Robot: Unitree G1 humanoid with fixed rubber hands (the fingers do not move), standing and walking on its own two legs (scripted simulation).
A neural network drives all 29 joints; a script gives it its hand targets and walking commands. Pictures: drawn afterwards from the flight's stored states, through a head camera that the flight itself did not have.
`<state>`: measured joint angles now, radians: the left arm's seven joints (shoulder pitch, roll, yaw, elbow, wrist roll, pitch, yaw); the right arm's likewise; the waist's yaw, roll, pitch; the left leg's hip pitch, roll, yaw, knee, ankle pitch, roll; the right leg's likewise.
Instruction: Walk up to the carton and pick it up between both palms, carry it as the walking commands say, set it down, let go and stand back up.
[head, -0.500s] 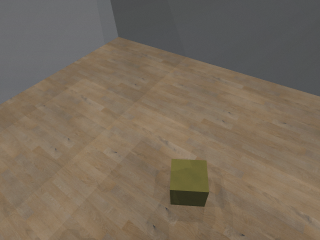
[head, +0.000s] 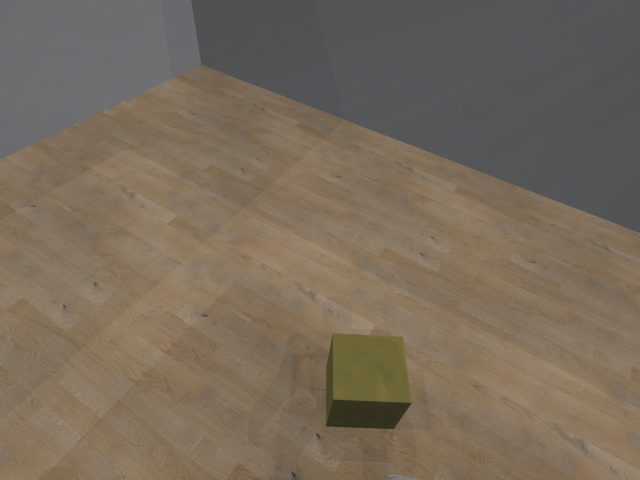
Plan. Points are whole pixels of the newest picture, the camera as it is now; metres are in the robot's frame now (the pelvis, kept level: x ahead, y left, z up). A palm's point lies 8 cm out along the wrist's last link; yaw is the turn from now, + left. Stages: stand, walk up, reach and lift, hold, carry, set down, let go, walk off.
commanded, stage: walk up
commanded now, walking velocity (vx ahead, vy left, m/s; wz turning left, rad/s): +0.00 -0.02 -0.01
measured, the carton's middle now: (363, 382) +0.52 -0.17 -0.67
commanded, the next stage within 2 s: none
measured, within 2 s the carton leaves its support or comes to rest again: neither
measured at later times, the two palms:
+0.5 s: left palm out of the picture +0.05 +0.19 -0.16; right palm out of the picture +0.02 -0.30 -0.15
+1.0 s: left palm out of the picture +0.05 +0.09 -0.15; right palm out of the picture -0.03 -0.37 -0.15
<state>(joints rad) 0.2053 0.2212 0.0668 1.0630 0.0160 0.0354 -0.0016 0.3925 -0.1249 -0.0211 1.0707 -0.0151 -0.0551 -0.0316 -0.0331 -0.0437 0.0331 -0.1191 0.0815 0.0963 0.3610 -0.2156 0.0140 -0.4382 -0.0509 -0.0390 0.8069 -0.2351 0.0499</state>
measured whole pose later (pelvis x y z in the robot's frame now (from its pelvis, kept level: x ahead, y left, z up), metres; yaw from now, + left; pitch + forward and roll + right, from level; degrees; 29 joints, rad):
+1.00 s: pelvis +0.00 -0.13 -0.01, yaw -1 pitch -1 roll +0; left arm 0.20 0.16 0.02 1.03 0.01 0.00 0.03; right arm 0.29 -0.17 -0.02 1.13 -0.01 0.03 -0.04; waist 0.00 -0.02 0.05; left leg -0.14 0.00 0.03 0.42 -0.25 0.00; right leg -0.22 -0.01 -0.03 0.44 -0.20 -0.01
